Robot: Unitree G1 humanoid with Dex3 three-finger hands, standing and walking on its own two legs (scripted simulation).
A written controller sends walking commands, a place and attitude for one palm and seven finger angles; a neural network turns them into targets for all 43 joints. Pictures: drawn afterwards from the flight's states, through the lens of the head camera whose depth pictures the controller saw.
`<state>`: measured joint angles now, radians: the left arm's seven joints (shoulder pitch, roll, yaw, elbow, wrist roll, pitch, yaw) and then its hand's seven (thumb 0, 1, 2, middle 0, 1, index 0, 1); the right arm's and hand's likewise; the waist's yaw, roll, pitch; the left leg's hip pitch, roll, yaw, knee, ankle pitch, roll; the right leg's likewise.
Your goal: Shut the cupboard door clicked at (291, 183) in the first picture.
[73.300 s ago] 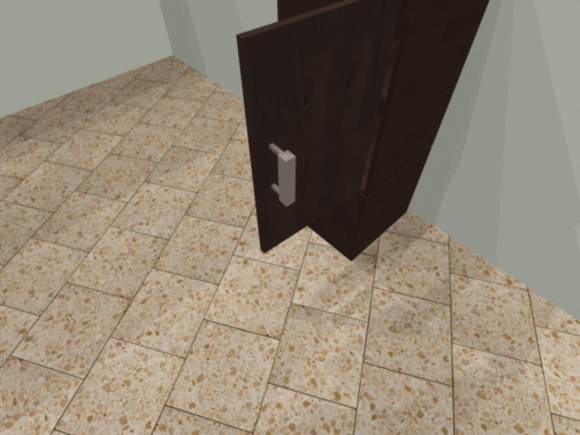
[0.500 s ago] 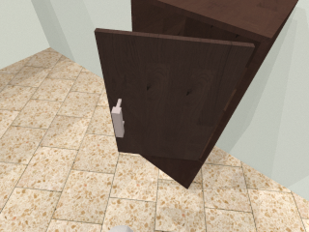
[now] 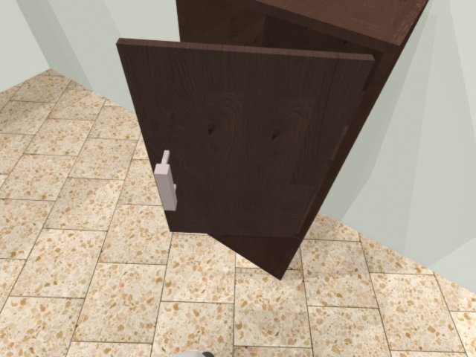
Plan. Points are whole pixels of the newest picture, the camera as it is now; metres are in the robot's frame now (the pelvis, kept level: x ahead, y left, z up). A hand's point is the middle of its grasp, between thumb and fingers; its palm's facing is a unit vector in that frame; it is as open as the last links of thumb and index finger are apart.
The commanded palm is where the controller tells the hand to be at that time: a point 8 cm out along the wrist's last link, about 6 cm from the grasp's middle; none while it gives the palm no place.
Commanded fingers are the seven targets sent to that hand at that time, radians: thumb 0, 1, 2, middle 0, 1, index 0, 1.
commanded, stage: come to a stop and stand still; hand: left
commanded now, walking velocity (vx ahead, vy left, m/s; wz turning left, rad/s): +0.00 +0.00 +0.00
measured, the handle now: (168, 180) +0.46 +0.19 -0.04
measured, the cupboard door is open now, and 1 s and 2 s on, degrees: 31 31 31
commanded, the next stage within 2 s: none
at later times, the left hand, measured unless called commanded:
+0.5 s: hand out of the picture -0.06 +0.17 -0.18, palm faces +0.08 -0.97 -0.22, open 7.4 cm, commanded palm none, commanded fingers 0.00 0.90 0.90 -0.20 -0.30 -0.20 -0.30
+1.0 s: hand out of the picture -0.11 +0.17 -0.17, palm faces +0.06 -0.99 -0.16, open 7.4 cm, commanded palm none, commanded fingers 0.00 0.90 0.90 -0.20 -0.30 -0.20 -0.30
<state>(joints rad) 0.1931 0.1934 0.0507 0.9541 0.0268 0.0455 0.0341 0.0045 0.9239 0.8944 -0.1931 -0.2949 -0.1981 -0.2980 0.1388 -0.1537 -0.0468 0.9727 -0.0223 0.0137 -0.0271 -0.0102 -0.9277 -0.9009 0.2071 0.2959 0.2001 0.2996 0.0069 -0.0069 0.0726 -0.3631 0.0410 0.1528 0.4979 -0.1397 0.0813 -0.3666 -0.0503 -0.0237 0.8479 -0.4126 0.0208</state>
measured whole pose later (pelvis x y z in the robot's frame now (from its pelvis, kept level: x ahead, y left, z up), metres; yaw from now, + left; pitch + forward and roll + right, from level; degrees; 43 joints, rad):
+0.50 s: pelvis -0.06 -0.01 -0.01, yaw +2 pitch -3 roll +0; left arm 0.38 0.16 0.02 0.98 0.03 0.04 0.03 0.00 0.91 0.89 -0.20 -0.30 -0.20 -0.30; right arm 0.35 -0.17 -0.06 0.97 -0.02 0.05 0.00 0.01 -0.91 -0.90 0.20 0.30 0.20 0.30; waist -0.01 0.01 -0.02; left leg -0.43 -0.02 0.04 0.87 -0.34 0.00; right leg -0.29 -0.04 -0.01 0.59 -0.26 0.01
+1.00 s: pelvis -0.10 +0.00 +0.00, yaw +2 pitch -2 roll +0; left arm 0.33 0.14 -0.01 1.07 0.02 0.00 0.02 0.00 0.91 0.89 -0.20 -0.30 -0.20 -0.30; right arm 0.30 -0.15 -0.02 1.07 -0.01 0.00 -0.02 0.01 -0.93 -0.90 0.21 0.30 0.20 0.30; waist 0.00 -0.01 0.01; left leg -0.25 -0.05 0.06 0.44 -0.17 0.07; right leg -0.25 -0.03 0.00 0.46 -0.19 0.02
